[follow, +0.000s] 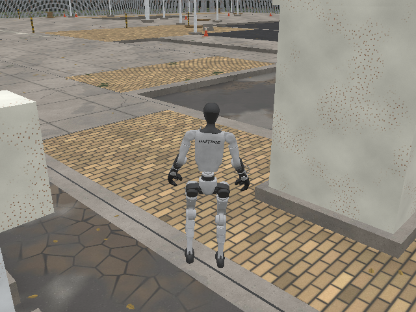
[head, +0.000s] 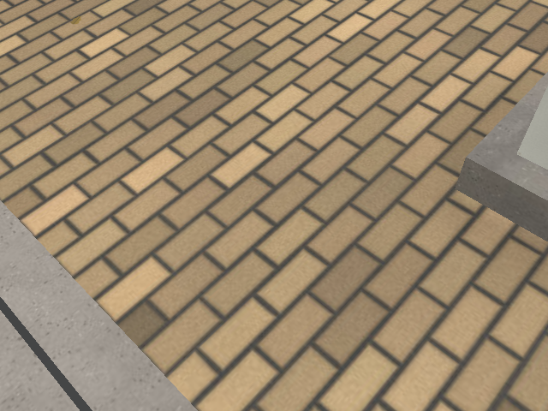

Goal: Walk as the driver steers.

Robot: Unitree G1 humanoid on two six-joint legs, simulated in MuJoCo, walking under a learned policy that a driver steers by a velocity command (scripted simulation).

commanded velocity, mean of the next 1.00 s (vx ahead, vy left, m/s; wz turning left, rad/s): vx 0.00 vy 0.00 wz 0.25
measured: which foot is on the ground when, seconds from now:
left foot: up 0.00-0.28, down 0.30-0.52, up 0.54-0.82, down 0.84-1.00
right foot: down 0.00-0.84, up 0.86-1.00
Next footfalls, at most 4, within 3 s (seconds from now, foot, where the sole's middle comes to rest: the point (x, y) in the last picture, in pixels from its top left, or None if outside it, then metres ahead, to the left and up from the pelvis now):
0.30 left None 0.06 0.14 -0.77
0.84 left None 0.01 0.16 -0.77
1.24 right None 0.08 -0.06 -0.77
1.74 right None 0.04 -0.09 -0.77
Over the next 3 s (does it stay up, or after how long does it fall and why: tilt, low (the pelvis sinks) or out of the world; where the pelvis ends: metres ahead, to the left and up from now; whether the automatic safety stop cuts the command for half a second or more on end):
stays up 0.64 0.02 0.01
